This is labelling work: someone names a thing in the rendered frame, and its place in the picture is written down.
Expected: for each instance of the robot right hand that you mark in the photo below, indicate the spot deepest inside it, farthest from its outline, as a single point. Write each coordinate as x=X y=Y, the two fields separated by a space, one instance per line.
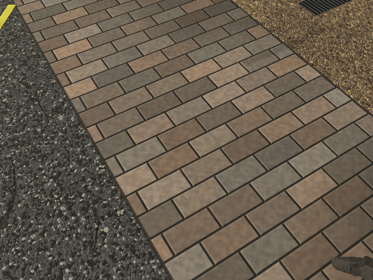
x=355 y=266

